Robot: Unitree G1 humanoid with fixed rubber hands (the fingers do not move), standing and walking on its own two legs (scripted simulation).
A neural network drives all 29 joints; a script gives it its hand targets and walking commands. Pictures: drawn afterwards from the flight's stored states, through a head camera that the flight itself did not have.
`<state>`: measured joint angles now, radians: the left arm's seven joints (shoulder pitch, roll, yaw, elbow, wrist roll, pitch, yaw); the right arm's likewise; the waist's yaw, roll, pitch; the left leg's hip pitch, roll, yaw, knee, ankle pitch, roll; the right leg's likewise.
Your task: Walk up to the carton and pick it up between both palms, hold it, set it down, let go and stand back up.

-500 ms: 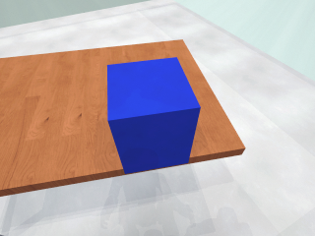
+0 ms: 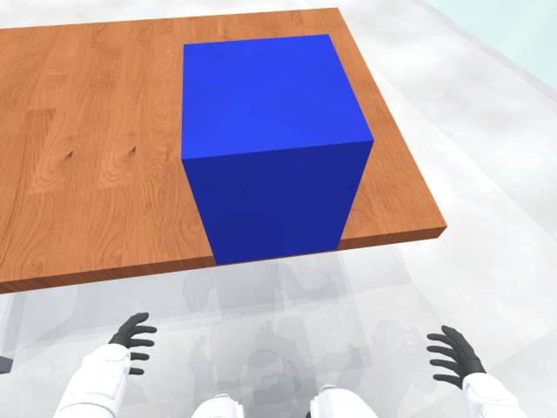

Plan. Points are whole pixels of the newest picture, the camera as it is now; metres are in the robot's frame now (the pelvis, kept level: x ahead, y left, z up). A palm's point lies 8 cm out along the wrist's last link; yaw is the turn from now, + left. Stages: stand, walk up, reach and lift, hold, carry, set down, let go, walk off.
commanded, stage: reach and lift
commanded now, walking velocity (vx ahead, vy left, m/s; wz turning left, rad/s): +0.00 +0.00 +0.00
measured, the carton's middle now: (268, 158) +0.46 +0.01 +0.09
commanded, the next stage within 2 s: none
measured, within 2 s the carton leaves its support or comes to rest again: neither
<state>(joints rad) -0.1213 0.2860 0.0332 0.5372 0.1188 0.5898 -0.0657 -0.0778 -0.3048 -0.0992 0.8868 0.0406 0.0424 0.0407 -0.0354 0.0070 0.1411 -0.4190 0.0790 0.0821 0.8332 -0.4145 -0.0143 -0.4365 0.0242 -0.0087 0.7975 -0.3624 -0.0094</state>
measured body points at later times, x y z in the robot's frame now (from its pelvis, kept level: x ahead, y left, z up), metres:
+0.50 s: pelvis +0.01 +0.00 +0.03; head +0.01 +0.00 +0.48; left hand +0.21 +0.24 -0.03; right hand +0.17 -0.23 -0.05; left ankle +0.01 +0.12 -0.70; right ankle +0.03 -0.11 -0.70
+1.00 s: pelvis +0.03 +0.00 +0.05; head +0.03 +0.01 +0.49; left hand +0.21 +0.24 +0.00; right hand +0.19 -0.21 -0.01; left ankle +0.01 +0.12 -0.70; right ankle +0.03 -0.11 -0.70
